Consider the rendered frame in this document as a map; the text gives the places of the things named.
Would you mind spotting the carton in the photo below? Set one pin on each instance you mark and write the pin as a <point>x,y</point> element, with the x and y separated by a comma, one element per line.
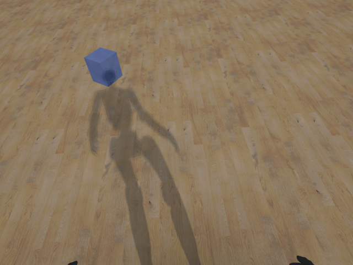
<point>104,67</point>

